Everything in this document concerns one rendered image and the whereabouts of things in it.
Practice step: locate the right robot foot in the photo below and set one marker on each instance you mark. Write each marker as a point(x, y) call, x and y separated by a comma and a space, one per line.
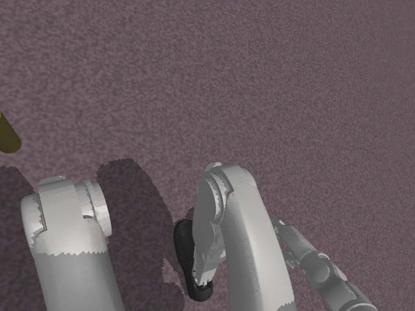
point(185, 246)

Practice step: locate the right robot arm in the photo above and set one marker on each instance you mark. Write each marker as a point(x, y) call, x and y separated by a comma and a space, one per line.
point(337, 293)

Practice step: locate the can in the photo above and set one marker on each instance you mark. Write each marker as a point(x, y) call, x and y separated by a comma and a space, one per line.
point(9, 140)

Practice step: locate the right robot hand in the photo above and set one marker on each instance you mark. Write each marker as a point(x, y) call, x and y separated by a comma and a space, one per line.
point(297, 244)

